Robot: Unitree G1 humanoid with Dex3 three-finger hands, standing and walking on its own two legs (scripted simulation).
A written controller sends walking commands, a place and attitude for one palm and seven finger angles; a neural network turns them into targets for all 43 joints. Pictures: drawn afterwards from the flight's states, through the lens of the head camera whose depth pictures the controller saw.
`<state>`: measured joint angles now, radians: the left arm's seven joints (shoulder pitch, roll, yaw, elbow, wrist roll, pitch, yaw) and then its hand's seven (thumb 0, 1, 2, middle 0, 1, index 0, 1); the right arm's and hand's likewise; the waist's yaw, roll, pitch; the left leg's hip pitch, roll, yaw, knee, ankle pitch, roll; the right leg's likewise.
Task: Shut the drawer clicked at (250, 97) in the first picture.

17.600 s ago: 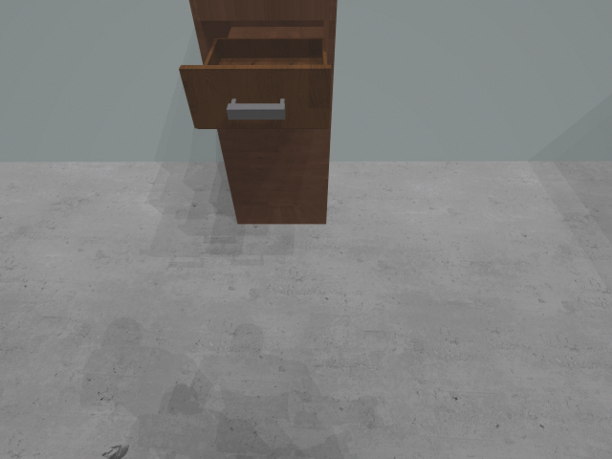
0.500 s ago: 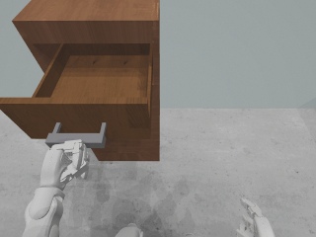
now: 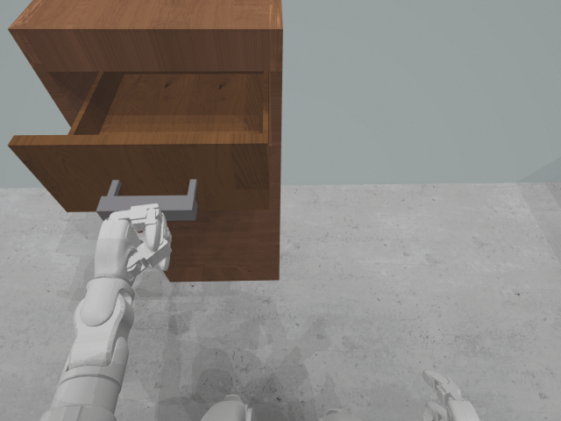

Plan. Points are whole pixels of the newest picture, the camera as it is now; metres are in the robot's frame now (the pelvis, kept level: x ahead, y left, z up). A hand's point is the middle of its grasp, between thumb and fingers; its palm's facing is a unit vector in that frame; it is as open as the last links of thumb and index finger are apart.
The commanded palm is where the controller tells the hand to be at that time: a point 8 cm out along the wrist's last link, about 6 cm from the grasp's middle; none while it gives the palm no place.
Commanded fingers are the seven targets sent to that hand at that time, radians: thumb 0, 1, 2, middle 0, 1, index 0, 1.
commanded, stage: push the drawer shut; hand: left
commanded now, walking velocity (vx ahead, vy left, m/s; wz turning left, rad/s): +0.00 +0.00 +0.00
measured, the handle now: (151, 196) +0.43 +0.21 +0.05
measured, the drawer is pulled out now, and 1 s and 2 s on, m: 0.17 0.05 0.00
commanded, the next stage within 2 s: pull the fist back off the drawer in 1.94 s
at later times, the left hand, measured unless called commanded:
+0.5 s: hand (172, 207) +0.41 +0.17 +0.05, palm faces +0.03 -1.00 -0.03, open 2.9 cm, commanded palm +0.39 +0.23 +0.06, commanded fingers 0.00 0.90 0.90 -1.40 -1.60 -1.40 -1.60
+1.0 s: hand (176, 179) +0.46 +0.18 +0.05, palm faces +0.05 -1.00 -0.03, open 2.9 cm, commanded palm +0.44 +0.23 +0.06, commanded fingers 0.00 0.90 0.90 -1.40 -1.60 -1.40 -1.60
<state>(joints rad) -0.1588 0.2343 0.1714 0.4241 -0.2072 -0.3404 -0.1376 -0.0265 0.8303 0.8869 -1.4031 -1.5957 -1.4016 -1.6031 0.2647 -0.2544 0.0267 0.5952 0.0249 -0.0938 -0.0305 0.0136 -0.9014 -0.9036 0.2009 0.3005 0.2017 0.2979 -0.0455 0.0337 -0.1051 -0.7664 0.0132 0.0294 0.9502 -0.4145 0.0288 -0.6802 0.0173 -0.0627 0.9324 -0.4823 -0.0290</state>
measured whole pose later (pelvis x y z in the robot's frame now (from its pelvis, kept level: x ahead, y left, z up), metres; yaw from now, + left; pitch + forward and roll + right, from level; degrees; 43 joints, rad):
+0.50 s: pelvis +0.00 +0.00 +0.00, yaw -1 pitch +15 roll -1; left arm -0.45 0.29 0.24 0.73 -0.17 -0.37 -0.14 -0.04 0.82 0.89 -1.40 -1.60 -1.40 -1.60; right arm 0.30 -0.25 0.03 0.62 0.02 -0.03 -0.02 0.01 -0.90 -0.90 0.20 0.30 0.20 0.30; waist -0.08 0.02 -0.11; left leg -0.82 0.02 0.03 0.97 -0.42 0.03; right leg -0.73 0.03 -0.06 0.95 -0.48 -0.03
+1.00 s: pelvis +0.00 +0.00 -0.01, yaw -1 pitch +18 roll -2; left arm -0.69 0.38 0.34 1.00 -0.13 -0.42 -0.16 -0.03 0.80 0.88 -1.40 -1.60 -1.40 -1.60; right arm 0.34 -0.26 0.03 0.64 0.01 0.02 -0.01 0.01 -0.90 -0.90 0.20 0.30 0.20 0.30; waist -0.12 0.02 -0.11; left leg -0.90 0.04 0.03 1.01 -0.42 0.03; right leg -0.82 0.04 -0.06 0.98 -0.48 -0.04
